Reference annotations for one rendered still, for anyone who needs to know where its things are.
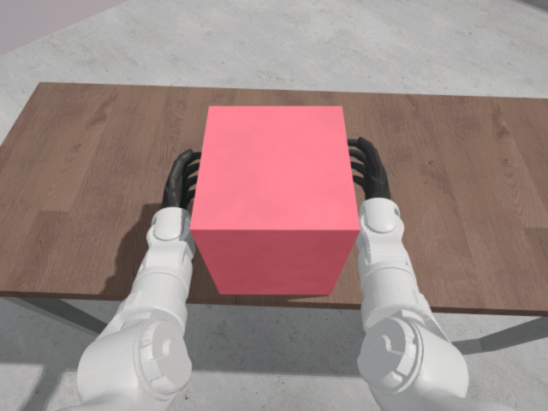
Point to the robot left upper arm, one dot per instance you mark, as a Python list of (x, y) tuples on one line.
[(139, 368)]

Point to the robot left forearm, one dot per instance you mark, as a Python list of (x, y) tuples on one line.
[(161, 286)]

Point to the table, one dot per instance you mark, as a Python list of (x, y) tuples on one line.
[(84, 167)]

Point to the carton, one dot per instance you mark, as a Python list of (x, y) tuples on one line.
[(274, 208)]

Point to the robot right hand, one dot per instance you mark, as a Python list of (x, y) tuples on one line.
[(374, 181)]

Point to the robot left hand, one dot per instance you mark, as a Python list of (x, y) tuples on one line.
[(176, 192)]

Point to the robot right upper arm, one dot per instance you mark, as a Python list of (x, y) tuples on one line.
[(408, 368)]

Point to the robot right forearm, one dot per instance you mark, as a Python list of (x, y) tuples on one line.
[(387, 278)]

